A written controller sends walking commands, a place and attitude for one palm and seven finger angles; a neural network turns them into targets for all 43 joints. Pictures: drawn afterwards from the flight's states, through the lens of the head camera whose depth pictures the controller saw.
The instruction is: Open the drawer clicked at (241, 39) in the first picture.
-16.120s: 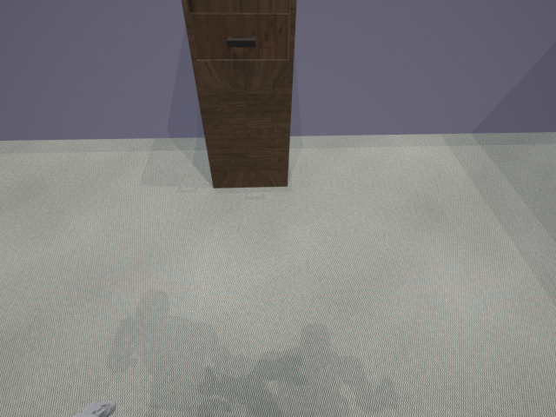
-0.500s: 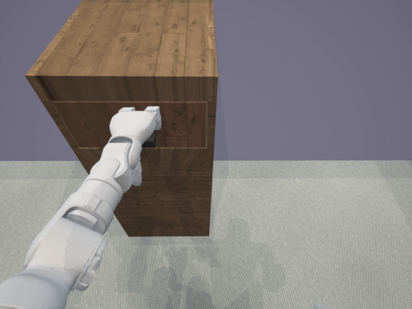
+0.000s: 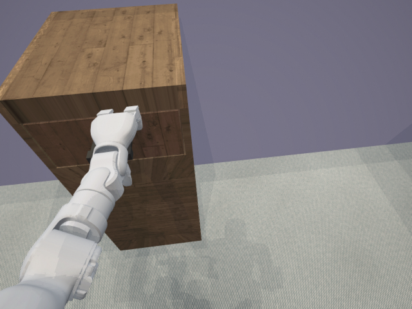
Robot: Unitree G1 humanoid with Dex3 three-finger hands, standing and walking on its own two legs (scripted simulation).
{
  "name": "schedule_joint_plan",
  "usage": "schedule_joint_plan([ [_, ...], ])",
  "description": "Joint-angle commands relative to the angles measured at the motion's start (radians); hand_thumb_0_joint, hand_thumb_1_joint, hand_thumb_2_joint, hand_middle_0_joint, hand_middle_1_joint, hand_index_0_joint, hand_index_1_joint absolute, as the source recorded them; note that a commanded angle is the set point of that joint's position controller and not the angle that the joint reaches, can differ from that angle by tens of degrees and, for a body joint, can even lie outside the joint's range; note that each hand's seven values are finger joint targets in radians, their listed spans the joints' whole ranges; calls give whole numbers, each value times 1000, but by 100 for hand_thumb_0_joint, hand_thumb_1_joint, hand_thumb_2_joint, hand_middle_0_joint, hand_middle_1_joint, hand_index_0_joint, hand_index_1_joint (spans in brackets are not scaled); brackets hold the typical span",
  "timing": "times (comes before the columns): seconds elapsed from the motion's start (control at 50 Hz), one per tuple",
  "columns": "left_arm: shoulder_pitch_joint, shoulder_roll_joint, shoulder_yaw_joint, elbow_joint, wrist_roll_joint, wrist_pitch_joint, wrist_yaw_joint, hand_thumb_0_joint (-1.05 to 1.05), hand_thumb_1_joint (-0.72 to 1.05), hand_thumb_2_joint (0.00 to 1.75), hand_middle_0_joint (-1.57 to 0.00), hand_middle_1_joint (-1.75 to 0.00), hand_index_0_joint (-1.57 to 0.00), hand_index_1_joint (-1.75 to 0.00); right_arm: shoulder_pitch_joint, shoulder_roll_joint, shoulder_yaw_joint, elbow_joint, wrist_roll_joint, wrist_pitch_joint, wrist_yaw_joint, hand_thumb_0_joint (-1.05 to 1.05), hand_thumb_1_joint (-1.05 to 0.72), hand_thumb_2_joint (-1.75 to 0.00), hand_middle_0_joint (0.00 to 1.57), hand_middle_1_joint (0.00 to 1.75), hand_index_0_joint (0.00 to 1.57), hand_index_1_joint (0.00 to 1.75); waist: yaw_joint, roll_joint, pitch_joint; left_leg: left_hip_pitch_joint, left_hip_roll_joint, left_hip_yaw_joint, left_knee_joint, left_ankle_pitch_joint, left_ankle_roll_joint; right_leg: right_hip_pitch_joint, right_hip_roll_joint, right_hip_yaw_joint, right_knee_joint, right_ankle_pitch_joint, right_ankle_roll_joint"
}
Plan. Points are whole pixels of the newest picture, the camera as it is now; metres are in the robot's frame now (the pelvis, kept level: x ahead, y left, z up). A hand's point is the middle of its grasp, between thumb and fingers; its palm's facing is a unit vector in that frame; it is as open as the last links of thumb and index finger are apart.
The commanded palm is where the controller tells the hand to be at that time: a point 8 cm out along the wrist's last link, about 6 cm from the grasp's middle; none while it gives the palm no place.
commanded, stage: move the hooked fingers above the handle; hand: left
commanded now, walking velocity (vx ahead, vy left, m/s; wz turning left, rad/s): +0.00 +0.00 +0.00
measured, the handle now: (111, 149) +0.49 +0.22 +0.01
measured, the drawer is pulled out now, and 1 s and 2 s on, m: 0.00 0.00 0.00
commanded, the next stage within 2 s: lift the fingers back up to retry in 0.34 s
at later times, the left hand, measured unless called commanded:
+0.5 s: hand (134, 138) +0.46 +0.14 +0.08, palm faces +0.15 -0.08 -0.99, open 13.8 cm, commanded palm +0.43 +0.20 +0.13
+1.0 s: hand (100, 156) +0.43 +0.21 +0.06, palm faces -0.13 -0.01 -0.99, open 13.8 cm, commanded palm +0.42 +0.21 +0.13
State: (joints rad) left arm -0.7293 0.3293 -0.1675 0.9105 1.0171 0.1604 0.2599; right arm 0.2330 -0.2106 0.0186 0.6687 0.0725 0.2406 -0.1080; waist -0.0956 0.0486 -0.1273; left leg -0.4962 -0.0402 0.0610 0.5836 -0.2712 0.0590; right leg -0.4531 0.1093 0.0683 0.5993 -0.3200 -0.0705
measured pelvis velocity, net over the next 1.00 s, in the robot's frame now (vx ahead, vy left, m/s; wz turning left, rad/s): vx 0.00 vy -0.03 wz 0.03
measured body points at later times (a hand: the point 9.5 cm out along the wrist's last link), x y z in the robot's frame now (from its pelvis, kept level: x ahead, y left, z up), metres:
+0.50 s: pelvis +0.01 +0.00 -0.01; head +0.06 -0.03 +0.44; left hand +0.44 +0.14 +0.13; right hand +0.12 -0.25 -0.15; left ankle +0.01 +0.08 -0.73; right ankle -0.02 -0.08 -0.73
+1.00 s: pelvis +0.00 -0.03 +0.00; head +0.05 -0.05 +0.45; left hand +0.43 +0.21 +0.11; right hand +0.09 -0.32 -0.12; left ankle +0.01 +0.08 -0.73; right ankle -0.02 -0.08 -0.73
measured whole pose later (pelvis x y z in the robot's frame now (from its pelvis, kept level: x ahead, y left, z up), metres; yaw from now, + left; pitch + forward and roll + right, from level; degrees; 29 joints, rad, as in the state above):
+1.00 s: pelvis +0.00 -0.03 +0.00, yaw +2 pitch +10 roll +1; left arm -0.69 0.50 -0.11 0.90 0.99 0.05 0.12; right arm 0.26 -0.30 -0.02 0.63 0.07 0.19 -0.12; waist -0.08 0.03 -0.10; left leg -0.50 -0.02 0.02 0.58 -0.26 0.02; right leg -0.45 0.13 0.03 0.59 -0.31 -0.11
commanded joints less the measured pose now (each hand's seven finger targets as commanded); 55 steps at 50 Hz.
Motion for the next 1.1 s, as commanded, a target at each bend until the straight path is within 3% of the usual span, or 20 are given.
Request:
schedule_joint_plan([
  [0.0,-367,452,195,-148,4,1,-10,0,-50,30,-30,-120,-30,-120,-34,-156,-51,-135,-7,-46,-22,0,-90,-90,20,30,20,30,93,-108,-284,88,2,-23,-57,161,4,231,-88,30,-109,262,43],
  [0.1,-322,263,55,-188,5,-87,-73,0,-50,30,-30,-120,-30,-120,4,-170,-76,-143,-9,-75,9,0,-90,-90,20,30,20,30,42,-74,-238,159,5,-30,-30,182,7,119,-81,14,-113,266,38],
  [0.14,-362,156,-37,-255,-19,-119,-100,0,-50,30,-30,-120,-30,-120,15,-167,-88,-140,-11,-86,22,0,-90,-90,20,30,20,30,4,-48,-217,215,3,-42,-10,188,10,55,-78,12,-122,258,38],
  [0.16,-428,59,-122,-310,-41,-144,-116,0,-50,30,-30,-120,-30,-120,23,-161,-94,-135,-14,-90,29,0,-90,-90,20,30,20,30,-32,-43,-229,253,3,-52,0,209,11,31,-80,8,-122,263,38],
  [0.22,-501,133,-58,-462,-67,-233,-110,0,-50,30,-30,-120,-30,-120,42,-165,-112,-114,-31,-105,34,0,-90,-90,20,30,20,30,-26,22,-317,333,-5,-78,35,271,13,13,-74,12,-91,304,34],
  [0.26,-589,107,-81,-540,-75,-280,-78,0,-50,30,-30,-120,-30,-120,56,-156,-114,-98,-37,-114,40,0,-90,-90,20,30,20,30,-39,48,-351,365,-8,-95,54,316,8,-17,-72,-3,-63,311,29],
  [0.3,-573,206,22,-520,-50,-293,-11,0,-50,30,-30,-120,-30,-120,68,-159,-120,-73,-40,-116,48,0,-90,-90,20,30,20,30,-12,63,-375,366,-3,-107,68,340,-3,-41,-60,-18,-35,304,21],
  [0.32,-580,223,47,-487,-43,-277,25,0,-50,30,-30,-120,-30,-120,62,-158,-112,-65,-41,-112,54,0,-90,-90,20,30,20,30,-7,39,-367,337,-5,-104,70,338,-5,-42,-59,-23,-28,306,22],
  [0.36,-533,371,195,-382,-26,-210,100,0,-50,30,-30,-120,-30,-120,56,-171,-100,-49,-46,-103,59,0,-90,-90,20,30,20,30,41,-29,-374,234,-7,-95,62,332,-9,17,-55,-26,-6,319,16],
  [0.42,-456,381,203,-245,-1,-49,162,0,-50,30,-30,-120,-30,-120,-11,-155,-72,-63,-40,-81,66,0,-90,-90,20,30,20,30,87,-63,-367,113,-13,-53,38,310,-17,119,-66,-13,-2,378,24],
  [0.44,-429,344,172,-197,6,9,163,0,-50,30,-30,-120,-30,-120,-20,-152,-70,-68,-42,-74,71,0,-90,-90,20,30,20,30,96,-60,-371,107,-11,-41,31,320,-21,146,-67,-15,-3,403,25],
  [0.54,-448,361,134,-142,13,182,102,0,-50,30,-30,-120,-30,-120,-84,-158,-50,-82,-21,-15,51,0,-90,-90,20,30,20,30,88,-180,-349,74,-16,-14,-10,279,-11,260,-87,24,-56,478,53],
  [0.62,-402,391,117,-61,-34,216,-8,0,-50,30,-30,-120,-30,-120,-114,-162,-25,-97,-1,4,5,0,-90,-90,20,30,20,30,89,-233,-230,43,-17,-12,-62,164,-5,265,-101,43,-116,366,70],
  [0.66,-411,423,121,-59,-22,185,-52,0,-50,30,-30,-120,-30,-120,-121,-161,-19,-110,3,2,-16,0,-90,-90,20,30,20,30,90,-233,-225,39,-15,-13,-69,136,-2,277,-107,64,-131,321,70],
  [0.72,-401,420,91,-46,-5,124,-92,0,-50,30,-30,-120,-30,-120,-106,-161,-13,-124,7,-13,-36,0,-90,-90,20,30,20,30,78,-159,-168,29,-10,-17,-73,83,-5,220,-114,80,-147,222,63],
  [0.8,-371,432,110,-73,-25,26,-114,0,-50,30,-30,-120,-30,-120,-79,-162,-22,-147,9,-38,-38,0,-90,-90,20,30,20,30,77,-125,-173,9,-9,-18,-58,45,-8,219,-122,110,-157,155,60],
  [0.92,-423,451,163,-209,-19,-132,-102,0,-50,30,-30,-120,-30,-120,-22,-178,-59,-150,-4,-85,-21,0,-90,-90,20,30,20,30,50,-90,-283,5,-11,-28,-13,81,0,253,-137,119,-117,313,74],
  [0.98,-484,338,89,-378,-31,-230,-94,0,-50,30,-30,-120,-30,-120,24,-173,-92,-135,-15,-107,2,0,-90,-90,20,30,20,30,14,-3,-365,102,-17,-39,17,154,7,221,-127,97,-88,450,68],
  [1.04,-512,298,59,-452,-49,-281,-74,0,-50,30,-30,-120,-30,-120,58,-174,-113,-96,-21,-119,16,0,-90,-90,20,30,20,30,-20,50,-372,189,-20,-55,51,196,12,131,-112,82,-82,447,60],
  [1.08,-529,251,27,-451,-67,-290,-61,0,-50,30,-30,-120,-30,-120,86,-175,-122,-66,-23,-127,30,0,-90,-90,20,30,20,30,-41,20,-364,206,-20,-68,62,213,12,89,-105,61,-75,438,60],
])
